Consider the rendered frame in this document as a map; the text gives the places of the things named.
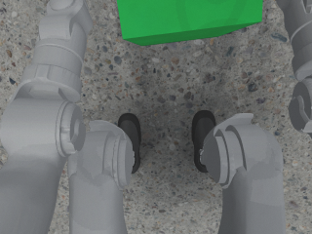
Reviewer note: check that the right robot upper arm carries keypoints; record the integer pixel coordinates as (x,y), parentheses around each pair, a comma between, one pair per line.
(300,107)

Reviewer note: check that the robot right forearm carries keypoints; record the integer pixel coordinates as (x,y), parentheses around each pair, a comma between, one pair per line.
(298,23)

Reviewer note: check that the carton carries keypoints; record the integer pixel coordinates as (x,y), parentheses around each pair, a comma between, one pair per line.
(153,22)

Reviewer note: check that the robot left forearm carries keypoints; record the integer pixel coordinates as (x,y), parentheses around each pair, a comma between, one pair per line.
(59,52)

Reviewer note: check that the robot shin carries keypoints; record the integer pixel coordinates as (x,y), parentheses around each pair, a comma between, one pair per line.
(240,119)
(98,125)

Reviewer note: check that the left robot upper arm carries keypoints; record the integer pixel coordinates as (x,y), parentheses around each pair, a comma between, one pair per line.
(38,134)

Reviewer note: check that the robot left shin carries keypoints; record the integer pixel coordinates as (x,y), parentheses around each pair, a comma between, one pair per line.
(98,125)

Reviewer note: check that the robot right shin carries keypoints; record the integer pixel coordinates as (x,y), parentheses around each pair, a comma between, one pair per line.
(240,119)

